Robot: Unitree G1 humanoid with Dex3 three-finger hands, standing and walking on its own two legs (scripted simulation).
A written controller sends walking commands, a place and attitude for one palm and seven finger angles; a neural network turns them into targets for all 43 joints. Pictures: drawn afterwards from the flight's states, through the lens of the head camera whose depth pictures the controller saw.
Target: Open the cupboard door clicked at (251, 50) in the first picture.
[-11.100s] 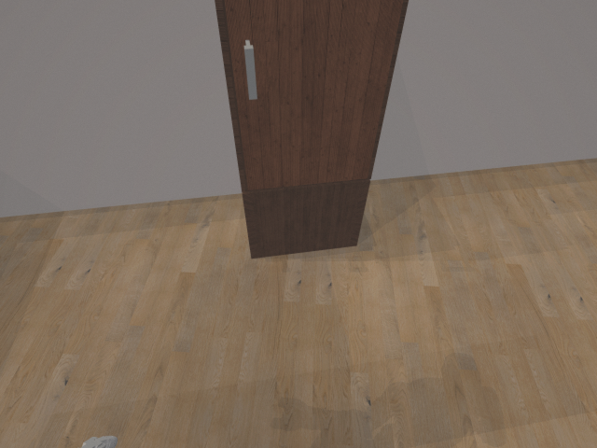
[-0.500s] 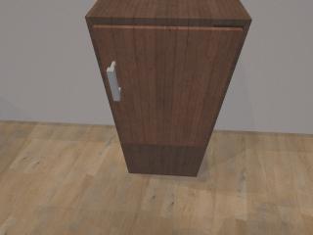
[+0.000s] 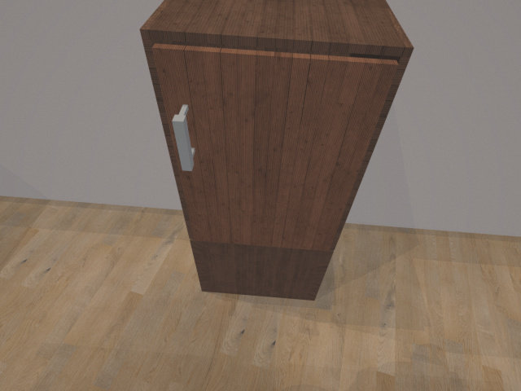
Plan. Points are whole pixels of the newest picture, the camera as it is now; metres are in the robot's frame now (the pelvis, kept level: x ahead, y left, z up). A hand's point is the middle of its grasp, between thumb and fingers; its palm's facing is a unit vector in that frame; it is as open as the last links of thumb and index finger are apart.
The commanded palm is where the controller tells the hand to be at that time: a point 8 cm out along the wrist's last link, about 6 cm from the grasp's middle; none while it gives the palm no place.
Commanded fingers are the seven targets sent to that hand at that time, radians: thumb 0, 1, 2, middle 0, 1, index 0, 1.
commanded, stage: look again from close up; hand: left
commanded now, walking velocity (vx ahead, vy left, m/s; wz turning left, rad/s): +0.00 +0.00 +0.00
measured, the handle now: (186, 138) +0.56 +0.20 +0.07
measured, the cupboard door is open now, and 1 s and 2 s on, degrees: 0 0 0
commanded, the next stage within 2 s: raise the hand with hooked fingers in 0.44 s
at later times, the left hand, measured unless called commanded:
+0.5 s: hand out of the picture +0.02 +0.20 -0.17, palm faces +0.01 -0.97 -0.23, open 7.4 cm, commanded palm none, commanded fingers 0.00 0.90 0.90 -0.20 -0.30 -0.20 -0.30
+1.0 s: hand (117, 385) +0.14 +0.22 -0.05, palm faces +0.08 -1.00 +0.00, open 8.8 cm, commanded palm +0.13 +0.27 -0.02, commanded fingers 0.00 0.34 0.66 -0.24 -0.66 -0.24 -0.66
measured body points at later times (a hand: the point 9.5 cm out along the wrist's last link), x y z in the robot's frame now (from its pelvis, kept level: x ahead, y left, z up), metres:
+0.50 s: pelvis +0.00 +0.00 +0.00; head +0.01 +0.01 +0.45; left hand +0.02 +0.25 -0.15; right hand +0.05 -0.24 -0.15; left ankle +0.01 +0.12 -0.74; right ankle -0.03 -0.09 -0.74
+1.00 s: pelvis -0.04 +0.00 -0.08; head +0.00 +0.01 +0.37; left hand +0.13 +0.27 -0.04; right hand +0.19 -0.24 -0.12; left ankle +0.01 +0.12 -0.74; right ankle -0.03 -0.09 -0.74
